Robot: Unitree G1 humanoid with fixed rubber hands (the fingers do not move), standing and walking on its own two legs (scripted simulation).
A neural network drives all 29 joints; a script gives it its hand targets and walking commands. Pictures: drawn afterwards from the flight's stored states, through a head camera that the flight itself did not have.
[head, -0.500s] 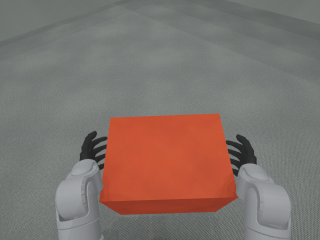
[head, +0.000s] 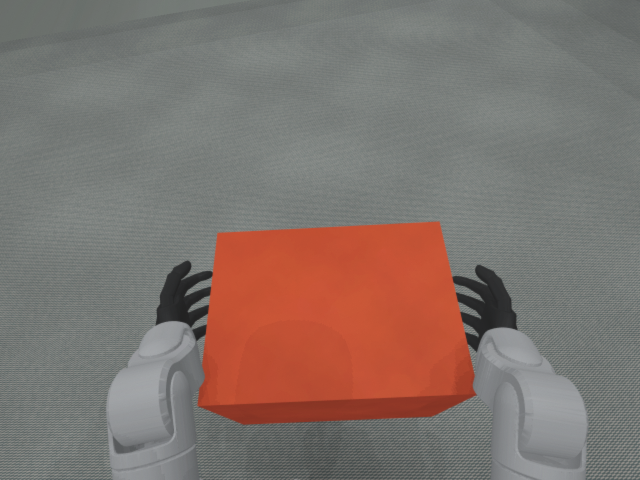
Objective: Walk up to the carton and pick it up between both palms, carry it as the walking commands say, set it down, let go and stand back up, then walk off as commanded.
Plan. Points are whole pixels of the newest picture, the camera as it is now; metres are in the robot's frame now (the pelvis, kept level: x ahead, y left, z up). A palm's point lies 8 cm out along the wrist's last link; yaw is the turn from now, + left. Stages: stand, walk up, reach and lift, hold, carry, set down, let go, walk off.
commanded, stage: carry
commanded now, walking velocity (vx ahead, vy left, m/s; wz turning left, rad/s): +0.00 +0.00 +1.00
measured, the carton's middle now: (333, 331) +0.31 +0.00 -0.01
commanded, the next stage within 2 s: none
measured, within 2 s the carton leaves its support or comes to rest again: neither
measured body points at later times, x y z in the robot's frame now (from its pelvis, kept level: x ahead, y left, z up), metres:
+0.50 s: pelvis +0.01 +0.03 +0.00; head +0.05 +0.06 +0.45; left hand +0.18 +0.33 +0.06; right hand +0.34 +0.02 +0.07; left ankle +0.02 +0.15 -0.72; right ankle +0.01 -0.10 -0.68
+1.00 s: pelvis -0.02 +0.07 -0.01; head +0.00 +0.10 +0.44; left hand -0.01 +0.40 +0.06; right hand +0.27 +0.20 +0.07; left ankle -0.06 +0.18 -0.72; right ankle +0.05 -0.06 -0.68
